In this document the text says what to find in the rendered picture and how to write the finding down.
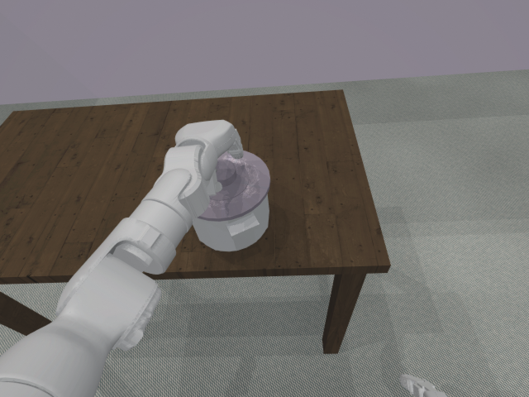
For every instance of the lid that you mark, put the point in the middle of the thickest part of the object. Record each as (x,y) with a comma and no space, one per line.
(242,196)

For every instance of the left robot hand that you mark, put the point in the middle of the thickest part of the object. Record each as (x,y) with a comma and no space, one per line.
(222,135)

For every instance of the knob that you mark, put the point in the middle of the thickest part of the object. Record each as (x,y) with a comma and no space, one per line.
(226,172)

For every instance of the robot left upper arm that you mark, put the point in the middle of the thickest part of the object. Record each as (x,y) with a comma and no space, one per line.
(66,358)

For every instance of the right robot hand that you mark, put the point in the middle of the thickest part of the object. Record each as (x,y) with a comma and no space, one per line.
(419,387)

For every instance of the table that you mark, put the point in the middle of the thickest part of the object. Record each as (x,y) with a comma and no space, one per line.
(68,176)

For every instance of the robot left forearm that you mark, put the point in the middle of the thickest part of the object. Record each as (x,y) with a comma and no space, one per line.
(148,238)

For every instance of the pot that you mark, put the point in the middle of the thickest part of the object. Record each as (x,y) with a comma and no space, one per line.
(235,234)

